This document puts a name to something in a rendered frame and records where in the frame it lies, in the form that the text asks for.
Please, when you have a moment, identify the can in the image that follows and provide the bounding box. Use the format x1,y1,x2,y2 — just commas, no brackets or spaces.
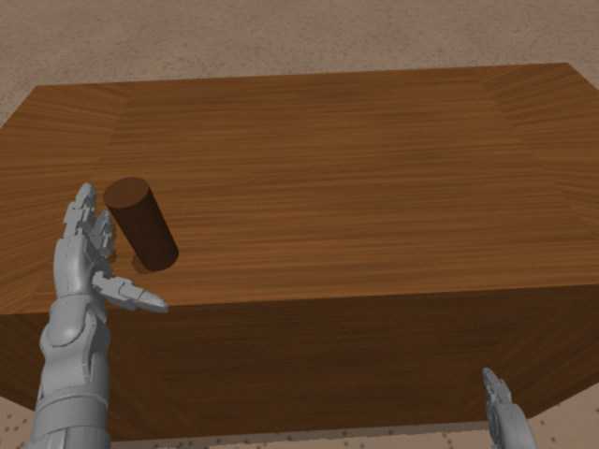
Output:
103,177,179,271

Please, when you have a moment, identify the right robot hand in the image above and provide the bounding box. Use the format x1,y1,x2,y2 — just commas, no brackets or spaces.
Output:
482,368,538,449

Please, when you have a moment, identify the left robot arm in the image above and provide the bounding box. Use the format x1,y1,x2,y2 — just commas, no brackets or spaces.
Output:
23,294,110,449

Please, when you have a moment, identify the left robot hand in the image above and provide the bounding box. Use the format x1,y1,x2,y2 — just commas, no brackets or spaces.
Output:
53,182,168,313

